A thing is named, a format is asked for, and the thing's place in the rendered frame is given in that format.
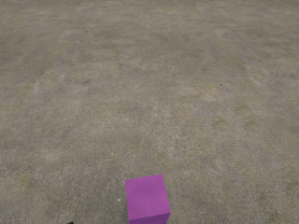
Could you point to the carton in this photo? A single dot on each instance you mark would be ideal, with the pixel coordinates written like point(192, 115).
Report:
point(147, 201)

